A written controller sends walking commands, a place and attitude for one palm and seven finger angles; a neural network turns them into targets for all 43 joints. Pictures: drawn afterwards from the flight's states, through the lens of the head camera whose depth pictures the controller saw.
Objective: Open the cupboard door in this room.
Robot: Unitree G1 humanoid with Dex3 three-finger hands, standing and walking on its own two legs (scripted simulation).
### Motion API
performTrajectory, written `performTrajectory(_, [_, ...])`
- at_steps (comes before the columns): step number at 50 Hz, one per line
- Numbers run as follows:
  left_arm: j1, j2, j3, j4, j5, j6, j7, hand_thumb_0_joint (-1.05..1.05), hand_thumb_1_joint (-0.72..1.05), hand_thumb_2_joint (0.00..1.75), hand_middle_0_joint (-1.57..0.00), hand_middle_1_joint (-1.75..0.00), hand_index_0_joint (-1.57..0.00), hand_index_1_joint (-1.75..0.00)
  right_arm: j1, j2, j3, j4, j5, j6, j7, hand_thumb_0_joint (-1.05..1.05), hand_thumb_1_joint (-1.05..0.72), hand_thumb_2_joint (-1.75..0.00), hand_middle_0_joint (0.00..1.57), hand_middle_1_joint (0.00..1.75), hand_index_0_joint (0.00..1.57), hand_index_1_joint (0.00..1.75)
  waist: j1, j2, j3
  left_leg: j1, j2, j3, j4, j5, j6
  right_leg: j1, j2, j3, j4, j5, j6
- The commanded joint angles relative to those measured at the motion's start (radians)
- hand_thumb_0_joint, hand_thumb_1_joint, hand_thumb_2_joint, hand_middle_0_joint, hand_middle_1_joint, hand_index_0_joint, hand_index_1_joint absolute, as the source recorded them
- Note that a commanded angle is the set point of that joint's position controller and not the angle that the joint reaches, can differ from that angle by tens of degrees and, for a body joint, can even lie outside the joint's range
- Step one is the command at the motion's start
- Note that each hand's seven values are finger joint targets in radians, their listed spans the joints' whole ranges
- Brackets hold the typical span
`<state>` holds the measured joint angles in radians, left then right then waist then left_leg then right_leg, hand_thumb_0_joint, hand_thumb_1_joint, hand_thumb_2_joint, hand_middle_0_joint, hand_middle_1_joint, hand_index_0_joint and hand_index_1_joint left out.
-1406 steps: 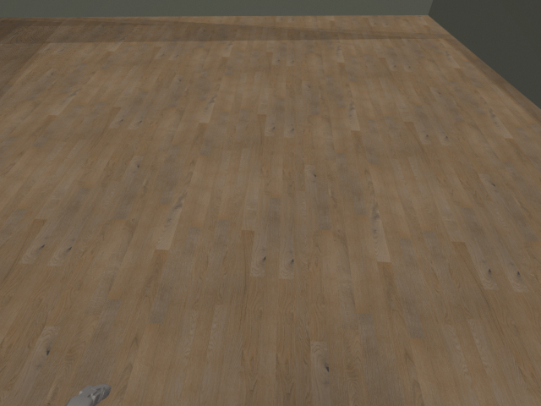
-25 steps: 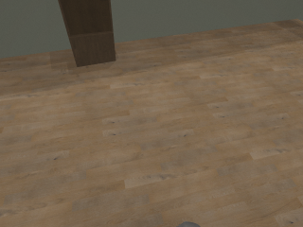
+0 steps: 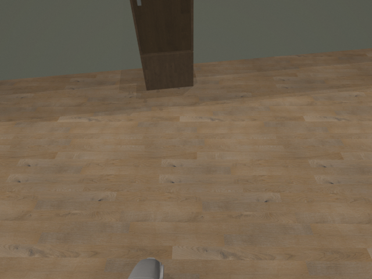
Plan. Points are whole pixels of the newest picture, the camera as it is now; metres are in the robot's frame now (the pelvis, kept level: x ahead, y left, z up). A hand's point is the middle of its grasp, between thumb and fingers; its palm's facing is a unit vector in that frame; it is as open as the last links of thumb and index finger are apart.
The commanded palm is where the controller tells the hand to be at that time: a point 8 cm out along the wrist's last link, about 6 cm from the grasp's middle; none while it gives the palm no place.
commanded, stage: turn or walk to find it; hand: left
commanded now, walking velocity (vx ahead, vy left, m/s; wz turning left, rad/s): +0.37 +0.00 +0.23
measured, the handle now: out of the picture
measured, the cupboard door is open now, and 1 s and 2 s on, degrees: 0 0 0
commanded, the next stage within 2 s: stand and wait in 1.00 s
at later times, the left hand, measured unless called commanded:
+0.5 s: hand (98, 238) +0.25 +0.27 -0.18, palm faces +0.13 -0.98 -0.17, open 7.4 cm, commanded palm none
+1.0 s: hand (135, 166) +0.49 +0.21 -0.16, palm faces +0.15 -0.96 -0.25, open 7.2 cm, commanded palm none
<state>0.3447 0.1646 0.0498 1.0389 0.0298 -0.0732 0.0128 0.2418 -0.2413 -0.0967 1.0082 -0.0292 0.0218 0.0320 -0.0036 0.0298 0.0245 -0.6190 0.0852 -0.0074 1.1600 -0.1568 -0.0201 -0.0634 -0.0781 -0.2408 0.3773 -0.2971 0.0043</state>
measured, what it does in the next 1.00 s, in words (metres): walks ahead: left foot, then right foot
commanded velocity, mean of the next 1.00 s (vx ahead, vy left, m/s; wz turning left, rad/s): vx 0.37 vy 0.00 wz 0.07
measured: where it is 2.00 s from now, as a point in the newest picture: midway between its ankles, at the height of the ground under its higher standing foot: (190, 208)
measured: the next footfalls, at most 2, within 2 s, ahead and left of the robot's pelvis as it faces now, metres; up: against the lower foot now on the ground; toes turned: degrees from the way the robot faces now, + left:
left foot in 0.22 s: +0.22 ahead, +0.15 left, +0.00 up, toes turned +11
right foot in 0.80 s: +0.53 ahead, -0.05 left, +0.00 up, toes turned -3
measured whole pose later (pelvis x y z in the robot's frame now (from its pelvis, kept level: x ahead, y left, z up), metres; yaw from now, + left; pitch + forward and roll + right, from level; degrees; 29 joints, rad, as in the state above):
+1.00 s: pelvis +0.45 +0.01 -0.01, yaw +6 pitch -2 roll +1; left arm 0.20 0.16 0.06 1.03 0.01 -0.07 0.01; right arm 0.31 -0.17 -0.06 1.09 -0.02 -0.01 0.00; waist -0.02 0.03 0.10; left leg -0.49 0.10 0.00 1.23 -0.26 0.00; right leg -0.25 -0.01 -0.17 0.50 -0.23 -0.09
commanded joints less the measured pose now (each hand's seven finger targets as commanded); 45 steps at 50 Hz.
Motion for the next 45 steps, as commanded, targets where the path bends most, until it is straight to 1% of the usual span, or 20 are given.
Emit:
performTrajectory(1, [0.096, 0.103, 0.008, -0.011, 0.002, -0.029, 0.007, 0.0, 0.9, 0.9, -0.2, -0.3, -0.2, -0.3, -0.119, 0.031, 0.024, -0.083, 0.0, -0.025, 0.013, 0.0, -0.9, -0.9, 0.2, 0.3, 0.2, 0.3, 0.027, -0.137, 0.141, -0.112, 0.031, 0.039, -0.167, 0.013, 0.0, -0.005, -0.249, 0.116, -0.21, 0.256, -0.075])
performTrajectory(6, [0.173, 0.134, 0.003, 0.042, 0.002, -0.017, 0.012, 0.0, 0.9, 0.9, -0.2, -0.3, -0.2, -0.3, -0.238, 0.047, 0.049, -0.113, 0.003, -0.05, 0.017, 0.0, -0.9, -0.9, 0.2, 0.3, 0.2, 0.3, 0.07, -0.152, 0.108, 0.057, -0.017, 0.128, -0.478, -0.047, 0.041, 0.097, -0.263, 0.077, -0.115, 0.54, -0.092])
performTrajectory(8, [0.158, 0.158, 0.006, 0.052, -0.004, -0.013, 0.01, 0.0, 0.9, 0.9, -0.2, -0.3, -0.2, -0.3, -0.141, 0.021, 0.042, -0.084, 0.002, -0.061, 0.004, 0.0, -0.9, -0.9, 0.2, 0.3, 0.2, 0.3, 0.017, -0.151, 0.029, 0.244, -0.079, 0.173, -0.547, -0.077, 0.071, 0.099, -0.257, 0.041, 0.043, 0.762, -0.083])
performTrajectory(9, [0.131, 0.17, 0.006, 0.053, -0.009, -0.011, 0.01, 0.0, 0.9, 0.9, -0.2, -0.3, -0.2, -0.3, 0.004, -0.018, 0.028, -0.043, -0.003, -0.069, -0.003, 0.0, -0.9, -0.9, 0.2, 0.3, 0.2, 0.3, -0.058, -0.117, -0.054, 0.461, -0.097, 0.164, -0.629, -0.017, 0.085, 0.033, -0.235, 0.002, 0.242, 0.777, -0.053])
performTrajectory(10, [0.13, 0.151, 0.006, 0.038, -0.018, -0.012, 0.003, 0.0, 0.9, 0.9, -0.2, -0.3, -0.2, -0.3, 0.177, -0.115, 0.006, -0.002, -0.007, -0.075, -0.014, 0.0, -0.9, -0.9, 0.2, 0.3, 0.2, 0.3, -0.131, 0.017, -0.213, 0.757, 0.007, 0.036, -0.655, 0.061, 0.112, -0.125, -0.172, -0.016, 0.487, 0.533, -0.014])
performTrajectory(11, [0.168, 0.089, -0.004, 0.015, -0.028, -0.012, -0.011, 0.0, 0.9, 0.9, -0.2, -0.3, -0.2, -0.3, 0.277, -0.232, -0.026, 0.029, -0.005, -0.081, -0.028, 0.0, -0.9, -0.9, 0.2, 0.3, 0.2, 0.3, -0.142, 0.282, -0.307, 1.019, 0.288, -0.375, -0.693, 0.248, 0.21, -0.468, -0.003, 0.015, 0.801, -0.213, 0.032])
performTrajectory(12, [0.104, 0.107, -0.006, -0.012, -0.025, -0.007, -0.003, 0.0, 0.9, 0.9, -0.2, -0.3, -0.2, -0.3, 0.291, -0.256, -0.028, 0.042, 0.017, -0.072, -0.037, 0.0, -0.9, -0.9, 0.2, 0.3, 0.2, 0.3, -0.148, 0.203, -0.323, 1.028, 0.356, -0.436, -0.763, 0.349, 0.259, -0.552, -0.002, 0.152, 0.923, -0.291, 0.011])
performTrajectory(15, [-0.01, 0.083, 0.003, 0.008, -0.017, 0.008, -0.012, 0.0, 0.9, 0.9, -0.2, -0.3, -0.2, -0.3, 0.078, -0.121, 0.005, -0.003, 0.013, -0.089, -0.052, 0.0, -0.9, -0.9, 0.2, 0.3, 0.2, 0.3, -0.062, -0.005, -0.059, 0.653, 0.279, -0.234, -0.827, 0.323, 0.218, -0.568, -0.103, 0.214, 0.953, -0.107, 0.02])
performTrajectory(20, [0.044, 0.031, 0.004, 0.025, -0.001, 0.052, -0.02, 0.0, 0.9, 0.9, -0.2, -0.3, -0.2, -0.3, 0.06, -0.029, 0.032, 0.024, 0.018, -0.113, -0.05, 0.0, -0.9, -0.9, 0.2, 0.3, 0.2, 0.3, 0.029, 0.063, 0.031, 0.47, 0.16, -0.057, -0.954, 0.239, 0.155, -0.503, -0.089, 0.189, 0.832, 0.049, 0.043])
performTrajectory(25, [-0.106, 0.054, 0.019, -0.054, -0.002, 0.067, -0.031, 0.0, 0.9, 0.9, -0.2, -0.3, -0.2, -0.3, 0.11, -0.016, 0.028, 0.022, 0.02, -0.116, -0.053, 0.0, -0.9, -0.9, 0.2, 0.3, 0.2, 0.3, 0.02, 0.093, 0.107, 0.496, 0.143, -0.039, -0.994, 0.254, 0.134, -0.638, -0.09, 0.191, 0.743, 0.181, 0.059])
performTrajectory(28, [-0.224, 0.063, 0.015, -0.105, -0.004, 0.065, -0.038, 0.0, 0.9, 0.9, -0.2, -0.3, -0.2, -0.3, 0.153, -0.032, 0.026, 0.033, 0.015, -0.119, -0.059, 0.0, -0.9, -0.9, 0.2, 0.3, 0.2, 0.3, -0.005, 0.07, 0.122, 0.573, 0.16, -0.044, -0.98, 0.319, 0.161, -0.68, -0.087, 0.179, 0.625, 0.199, 0.055])
performTrajectory(33, [-0.372, 0.054, 0.004, -0.173, -0.012, 0.045, -0.046, 0.0, 0.9, 0.9, -0.2, -0.3, -0.2, -0.3, 0.231, -0.05, 0.024, 0.064, 0.006, -0.116, -0.065, 0.0, -0.9, -0.9, 0.2, 0.3, 0.2, 0.3, -0.046, 0.062, 0.118, 0.689, 0.166, -0.03, -0.922, 0.476, 0.169, -0.628, -0.044, 0.143, 0.363, 0.164, 0.021])
performTrajectory(36, [-0.328, 0.068, 0.006, -0.173, -0.013, 0.035, -0.042, 0.0, 0.9, 0.9, -0.2, -0.3, -0.2, -0.3, 0.233, -0.07, 0.022, 0.08, 0.005, -0.11, -0.065, 0.0, -0.9, -0.9, 0.2, 0.3, 0.2, 0.3, -0.017, 0.062, 0.076, 0.687, 0.173, -0.01, -0.836, 0.685, 0.159, -0.461, 0.007, 0.116, 0.27, 0.111, -0.02])
performTrajectory(38, [-0.135, 0.097, 0.016, -0.115, -0.009, 0.02, -0.036, 0.0, 0.9, 0.9, -0.2, -0.3, -0.2, -0.3, 0.217, -0.091, 0.018, 0.083, 0.009, -0.107, -0.065, 0.0, -0.9, -0.9, 0.2, 0.3, 0.2, 0.3, 0.065, 0.037, -0.033, 0.684, 0.145, 0.018, -0.62, 0.819, 0.126, -0.225, 0.058, 0.086, 0.177, 0.134, -0.042])
performTrajectory(39, [0.02, 0.141, 0.029, -0.066, -0.004, 0.008, -0.03, 0.0, 0.9, 0.9, -0.2, -0.3, -0.2, -0.3, 0.205, -0.089, 0.017, 0.08, 0.014, -0.107, -0.058, 0.0, -0.9, -0.9, 0.2, 0.3, 0.2, 0.3, 0.134, -0.013, -0.112, 0.534, 0.106, 0.037, -0.42, 0.704, 0.094, 0.038, 0.027, 0.123, 0.142, 0.213, -0.063])
performTrajectory(40, [0.17, 0.245, 0.058, -0.022, 0.01, -0.005, -0.017, 0.0, 0.9, 0.9, -0.2, -0.3, -0.2, -0.3, 0.238, -0.033, 0.026, 0.063, 0.027, -0.109, -0.046, 0.0, -0.9, -0.9, 0.2, 0.3, 0.2, 0.3, 0.176, -0.211, -0.251, 0.263, -0.024, 0.099, -0.091, 0.243, 0.053, 0.336, -0.244, 0.435, 0.122, 0.367, -0.147])
performTrajectory(41, [0.21, 0.306, 0.066, 0.007, -0.015, 0.001, -0.012, 0.0, 0.9, 0.9, -0.2, -0.3, -0.2, -0.3, 0.244, -0.009, 0.033, 0.04, 0.033, -0.107, -0.048, 0.0, -0.9, -0.9, 0.2, 0.3, 0.2, 0.3, 0.136, -0.276, -0.295, 0.102, -0.127, 0.036, 0.182, -0.388, 0.036, 0.374, -0.416, 0.724, 0.026, 0.542, -0.235])
performTrajectory(42, [0.103, 0.272, 0.063, -0.014, -0.023, 0.004, -0.009, 0.0, 0.9, 0.9, -0.2, -0.3, -0.2, -0.3, 0.221, -0.026, 0.028, 0.053, 0.035, -0.097, -0.051, 0.0, -0.9, -0.9, 0.2, 0.3, 0.2, 0.3, 0.112, -0.172, -0.222, 0.095, -0.053, -0.054, 0.252, -0.335, 0.056, 0.244, -0.4, 0.674, -0.036, 0.317, -0.238])
performTrajectory(43, [0.017, 0.218, 0.05, -0.035, -0.021, -0.002, -0.009, 0.0, 0.9, 0.9, -0.2, -0.3, -0.2, -0.3, 0.148, -0.002, 0.025, 0.047, 0.027, -0.094, -0.038, 0.0, -0.9, -0.9, 0.2, 0.3, 0.2, 0.3, 0.103, -0.129, -0.088, 0.056, -0.012, -0.042, 0.244, -0.246, 0.056, 0.091, -0.344, 0.6, -0.083, 0.204, -0.201])
performTrajectory(45, [-0.083, 0.147, 0.029, -0.049, -0.021, -0.003, -0.008, 0.0, 0.9, 0.9, -0.2, -0.3, -0.2, -0.3, 0.125, 0.034, 0.027, 0.05, 0.013, -0.072, -0.036, 0.0, -0.9, -0.9, 0.2, 0.3, 0.2, 0.3, 0.028, -0.059, 0.024, 0.088, 0.036, -0.044, 0.171, -0.139, 0.046, -0.131, -0.275, 0.438, -0.126, 0.14, -0.134])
